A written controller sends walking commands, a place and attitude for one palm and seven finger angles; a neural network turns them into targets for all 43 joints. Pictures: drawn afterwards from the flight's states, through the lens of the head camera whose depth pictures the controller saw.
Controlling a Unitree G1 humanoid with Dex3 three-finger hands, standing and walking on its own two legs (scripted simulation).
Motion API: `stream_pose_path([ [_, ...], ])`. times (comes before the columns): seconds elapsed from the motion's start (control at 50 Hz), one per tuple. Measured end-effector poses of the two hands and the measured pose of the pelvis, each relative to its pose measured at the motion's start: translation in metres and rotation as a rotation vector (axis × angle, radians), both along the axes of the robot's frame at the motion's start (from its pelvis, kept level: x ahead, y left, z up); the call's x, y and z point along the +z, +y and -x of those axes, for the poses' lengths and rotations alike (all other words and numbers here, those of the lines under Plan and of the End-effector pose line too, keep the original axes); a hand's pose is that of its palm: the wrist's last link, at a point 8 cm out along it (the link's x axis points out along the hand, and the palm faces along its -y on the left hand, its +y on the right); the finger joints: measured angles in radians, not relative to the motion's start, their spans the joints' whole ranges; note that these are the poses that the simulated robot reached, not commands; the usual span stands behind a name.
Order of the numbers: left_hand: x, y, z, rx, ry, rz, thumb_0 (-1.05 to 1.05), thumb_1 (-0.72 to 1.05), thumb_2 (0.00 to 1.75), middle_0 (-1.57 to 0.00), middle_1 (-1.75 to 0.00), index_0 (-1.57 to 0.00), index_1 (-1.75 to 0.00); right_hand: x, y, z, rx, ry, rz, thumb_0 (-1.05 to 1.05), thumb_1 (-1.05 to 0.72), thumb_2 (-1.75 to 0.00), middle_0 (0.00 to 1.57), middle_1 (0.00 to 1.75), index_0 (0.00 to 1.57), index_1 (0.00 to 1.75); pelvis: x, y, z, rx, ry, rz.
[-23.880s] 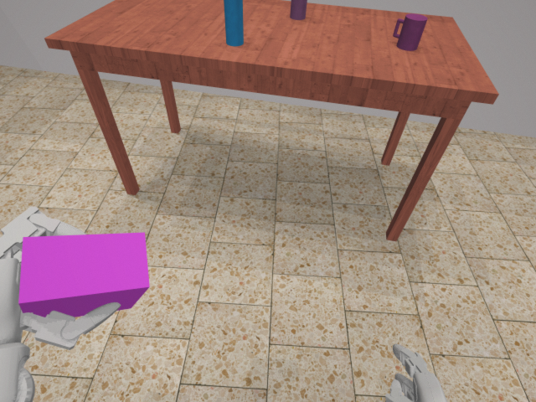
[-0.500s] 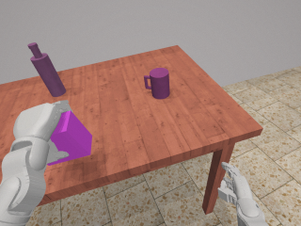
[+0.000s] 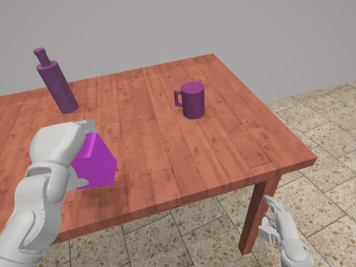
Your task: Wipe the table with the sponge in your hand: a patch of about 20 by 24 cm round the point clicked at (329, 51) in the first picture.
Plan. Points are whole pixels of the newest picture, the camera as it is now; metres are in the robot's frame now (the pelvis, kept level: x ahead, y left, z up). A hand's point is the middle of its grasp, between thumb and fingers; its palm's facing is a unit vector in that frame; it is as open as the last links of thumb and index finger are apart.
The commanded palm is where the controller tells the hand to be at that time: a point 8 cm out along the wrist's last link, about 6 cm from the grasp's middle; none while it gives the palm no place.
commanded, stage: move the sponge above the wiping area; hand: left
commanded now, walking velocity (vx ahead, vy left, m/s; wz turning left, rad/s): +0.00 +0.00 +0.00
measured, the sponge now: (83, 167) +0.25 +0.26 +0.13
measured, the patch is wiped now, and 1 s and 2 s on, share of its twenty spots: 0.00 0.00 0.00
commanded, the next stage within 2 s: none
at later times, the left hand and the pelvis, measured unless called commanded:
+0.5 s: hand (66, 145) +0.26 +0.28 +0.18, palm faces +0.24 -0.04 -0.97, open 10.1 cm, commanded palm +0.21 +0.28 +0.24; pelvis +0.00 +0.00 +0.00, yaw +0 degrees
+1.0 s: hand (64, 143) +0.27 +0.30 +0.18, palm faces +0.23 -0.05 -0.97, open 10.1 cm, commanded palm +0.22 +0.28 +0.22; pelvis +0.01 +0.00 +0.00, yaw +0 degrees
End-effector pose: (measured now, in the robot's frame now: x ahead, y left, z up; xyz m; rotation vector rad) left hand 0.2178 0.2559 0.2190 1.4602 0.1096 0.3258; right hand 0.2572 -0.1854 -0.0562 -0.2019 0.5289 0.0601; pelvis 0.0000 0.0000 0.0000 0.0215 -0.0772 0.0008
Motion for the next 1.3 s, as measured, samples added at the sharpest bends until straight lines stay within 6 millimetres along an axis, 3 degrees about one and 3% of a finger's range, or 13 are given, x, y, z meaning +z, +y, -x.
stream_pose_path([
  [0.14, 0.042, 0.031, 0.006, 0.129, -0.187, 0.021, -0.01, -0.50, 1.03, -0.72, -1.32, -0.75, -1.32, 0.003, 0.002, 0.000, -0.005, 0.026, -0.025, 0.02, -0.90, -0.90, 0.20, 0.30, 0.18, 0.30, 0.002, 0.003, -0.002, -0.004, -0.002, 0.006],
  [0.24, 0.015, 0.039, 0.008, 0.192, -0.100, 0.106, -0.01, -0.50, 1.03, -0.72, -1.32, -0.75, -1.32, 0.002, 0.004, 0.001, -0.013, 0.028, -0.035, 0.02, -0.90, -0.90, 0.20, 0.30, 0.17, 0.29, 0.002, 0.006, 0.002, 0.010, 0.011, 0.009],
  [0.36, -0.028, 0.013, 0.002, 0.086, 0.050, 0.113, -0.01, -0.50, 1.03, -0.73, -1.32, -0.75, -1.32, 0.002, 0.006, 0.002, -0.011, 0.017, 0.007, 0.02, -0.90, -0.90, 0.20, 0.30, 0.17, 0.29, 0.002, 0.007, 0.003, 0.011, 0.006, 0.005],
  [0.44, -0.012, 0.009, -0.006, 0.044, -0.004, 0.011, -0.01, -0.50, 1.03, -0.73, -1.32, -0.75, -1.32, 0.002, 0.006, 0.002, -0.005, 0.020, 0.015, 0.02, -0.90, -0.90, 0.20, 0.30, 0.17, 0.29, 0.002, 0.005, 0.000, 0.001, -0.003, 0.003],
  [0.52, 0.019, 0.025, -0.010, 0.117, -0.111, -0.010, -0.01, -0.50, 1.03, -0.73, -1.31, -0.75, -1.31, 0.002, 0.006, 0.002, -0.006, 0.027, -0.011, 0.02, -0.90, -0.90, 0.20, 0.30, 0.16, 0.29, 0.003, 0.004, -0.002, -0.001, -0.006, 0.005],
  [0.58, 0.027, 0.038, -0.008, 0.192, -0.130, 0.031, -0.01, -0.50, 1.03, -0.73, -1.31, -0.75, -1.31, 0.002, 0.004, 0.001, -0.008, 0.032, -0.033, 0.02, -0.90, -0.90, 0.20, 0.30, 0.17, 0.29, 0.003, 0.003, -0.002, 0.000, 0.003, 0.007],
  [0.66, 0.004, 0.040, -0.006, 0.227, -0.033, 0.084, -0.01, -0.50, 1.03, -0.73, -1.31, -0.75, -1.31, 0.000, 0.004, 0.001, -0.005, 0.035, -0.043, 0.02, -0.90, -0.90, 0.20, 0.30, 0.18, 0.30, 0.003, 0.003, -0.001, 0.009, 0.016, 0.009],
  [0.78, -0.042, 0.015, -0.007, 0.118, 0.140, 0.063, -0.01, -0.50, 1.03, -0.73, -1.31, -0.75, -1.31, -0.001, 0.001, 0.000, 0.007, 0.021, -0.002, 0.02, -0.90, -0.90, 0.20, 0.30, 0.20, 0.31, 0.002, 0.001, -0.001, 0.013, 0.016, 0.006],
  [0.86, -0.029, 0.009, -0.013, 0.064, 0.082, -0.027, -0.01, -0.50, 1.03, -0.73, -1.31, -0.75, -1.31, -0.001, 0.001, 0.000, 0.015, 0.023, 0.015, 0.02, -0.90, -0.90, 0.20, 0.30, 0.21, 0.31, 0.002, -0.001, -0.004, 0.007, 0.006, 0.006],
  [1.0, 0.008, 0.034, -0.020, 0.192, -0.067, 0.016, -0.01, -0.50, 1.03, -0.73, -1.31, -0.75, -1.31, -0.001, 0.000, -0.001, 0.006, 0.034, -0.029, 0.02, -0.90, -0.90, 0.20, 0.30, 0.21, 0.31, 0.004, -0.003, -0.007, 0.005, 0.007, 0.007],
  [1.06, 0.001, 0.035, -0.019, 0.223, -0.025, 0.047, -0.01, -0.50, 1.03, -0.73, -1.31, -0.75, -1.31, -0.002, -0.001, -0.001, 0.003, 0.035, -0.041, 0.02, -0.90, -0.90, 0.20, 0.30, 0.22, 0.32, 0.004, -0.003, -0.007, 0.009, 0.015, 0.008],
  [1.2, -0.047, 0.021, -0.016, 0.147, 0.179, 0.027, -0.01, -0.50, 1.03, -0.73, -1.31, -0.75, -1.31, -0.007, -0.004, 0.000, 0.007, 0.053, -0.003, 0.02, -0.90, -0.90, 0.20, 0.30, 0.21, 0.31, 0.002, -0.002, -0.005, 0.015, 0.025, 0.006],
  [1.3, -0.036, 0.018, -0.017, 0.073, 0.103, -0.016, -0.01, -0.50, 1.03, -0.73, -1.31, -0.75, -1.31, -0.009, -0.001, 0.001, 0.013, 0.059, 0.015, 0.02, -0.90, -0.90, 0.20, 0.30, 0.21, 0.31, 0.003, -0.002, -0.009, 0.013, 0.015, 0.009],
])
